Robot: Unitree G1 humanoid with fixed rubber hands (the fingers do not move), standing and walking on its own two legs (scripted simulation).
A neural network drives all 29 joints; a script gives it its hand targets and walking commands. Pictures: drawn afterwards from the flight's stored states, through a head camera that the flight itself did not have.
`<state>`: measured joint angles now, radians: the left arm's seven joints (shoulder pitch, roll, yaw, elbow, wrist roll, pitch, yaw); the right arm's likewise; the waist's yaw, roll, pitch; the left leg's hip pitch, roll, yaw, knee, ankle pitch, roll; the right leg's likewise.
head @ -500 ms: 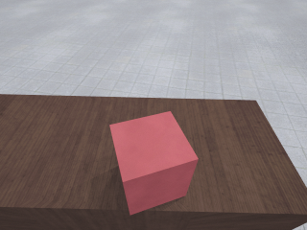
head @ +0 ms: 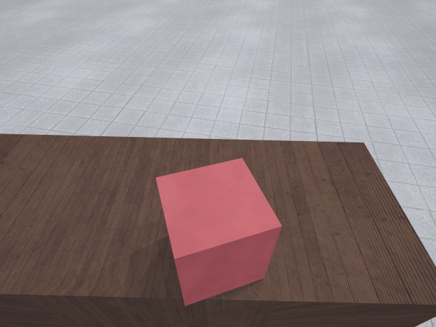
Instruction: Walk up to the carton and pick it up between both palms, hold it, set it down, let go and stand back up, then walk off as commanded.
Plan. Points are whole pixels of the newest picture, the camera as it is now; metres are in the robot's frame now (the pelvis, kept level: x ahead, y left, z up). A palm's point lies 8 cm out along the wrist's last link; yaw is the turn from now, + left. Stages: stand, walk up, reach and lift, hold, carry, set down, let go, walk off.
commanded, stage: stand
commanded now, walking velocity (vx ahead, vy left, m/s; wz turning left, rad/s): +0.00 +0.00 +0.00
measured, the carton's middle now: (213, 231) +0.37 +0.02 -0.09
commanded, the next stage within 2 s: walk off in 0.26 s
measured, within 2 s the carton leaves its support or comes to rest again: neither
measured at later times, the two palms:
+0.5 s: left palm out of the picture +0.06 +0.29 -0.12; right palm out of the picture +0.10 -0.28 -0.11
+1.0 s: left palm out of the picture +0.04 +0.37 -0.14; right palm out of the picture -0.01 -0.24 -0.10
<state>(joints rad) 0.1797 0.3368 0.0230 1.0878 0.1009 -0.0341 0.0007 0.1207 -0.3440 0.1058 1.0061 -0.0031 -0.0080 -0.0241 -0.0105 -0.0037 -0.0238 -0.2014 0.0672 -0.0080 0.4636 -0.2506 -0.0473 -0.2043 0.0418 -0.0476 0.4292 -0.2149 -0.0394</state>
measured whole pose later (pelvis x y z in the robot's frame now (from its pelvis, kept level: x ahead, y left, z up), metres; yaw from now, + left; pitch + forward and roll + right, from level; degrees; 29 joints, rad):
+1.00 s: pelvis -0.08 +0.07 -0.01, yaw -2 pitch -2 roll -3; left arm 0.13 0.39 0.07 0.87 0.09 0.07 0.03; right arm 0.12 -0.37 0.04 0.94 0.00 0.05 -0.02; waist -0.03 -0.02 0.13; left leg -0.32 -0.03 0.04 0.61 -0.26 0.11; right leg -0.38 0.08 0.17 1.10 -0.48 -0.01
